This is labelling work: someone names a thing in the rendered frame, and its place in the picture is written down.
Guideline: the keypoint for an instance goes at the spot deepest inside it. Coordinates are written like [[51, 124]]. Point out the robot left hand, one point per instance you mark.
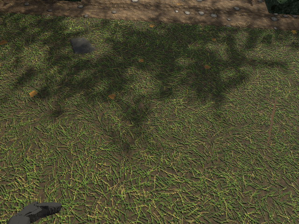
[[34, 211]]

